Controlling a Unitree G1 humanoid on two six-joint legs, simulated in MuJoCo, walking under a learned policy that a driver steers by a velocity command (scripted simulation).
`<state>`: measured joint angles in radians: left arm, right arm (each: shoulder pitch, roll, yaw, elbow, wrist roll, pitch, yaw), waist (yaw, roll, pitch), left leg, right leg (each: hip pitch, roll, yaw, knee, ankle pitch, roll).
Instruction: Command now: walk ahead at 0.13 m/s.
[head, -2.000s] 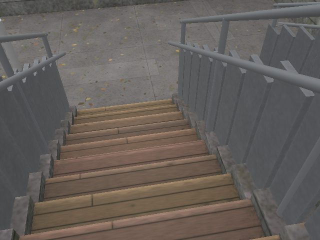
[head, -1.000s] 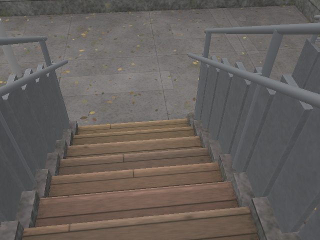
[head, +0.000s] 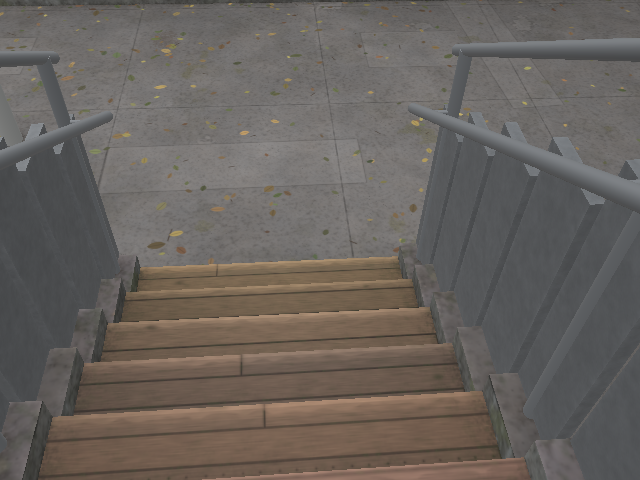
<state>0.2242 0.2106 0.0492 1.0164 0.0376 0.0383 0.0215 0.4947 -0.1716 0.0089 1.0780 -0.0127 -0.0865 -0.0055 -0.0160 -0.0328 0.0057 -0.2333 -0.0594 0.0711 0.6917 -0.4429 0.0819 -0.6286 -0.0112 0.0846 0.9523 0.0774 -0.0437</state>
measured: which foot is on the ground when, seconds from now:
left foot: down 0.00-0.46, up 0.48-1.00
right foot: up 0.00-0.08, down 0.10-0.70, up 0.72-0.86, down 0.88-1.00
